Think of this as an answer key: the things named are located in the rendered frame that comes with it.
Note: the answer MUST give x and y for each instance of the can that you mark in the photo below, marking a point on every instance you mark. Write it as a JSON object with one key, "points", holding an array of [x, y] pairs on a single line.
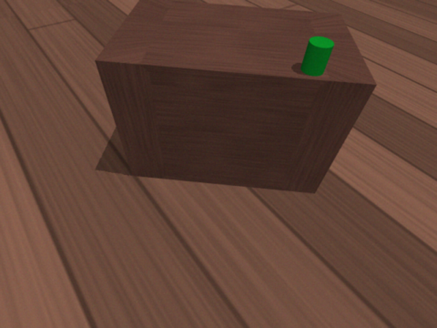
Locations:
{"points": [[317, 55]]}

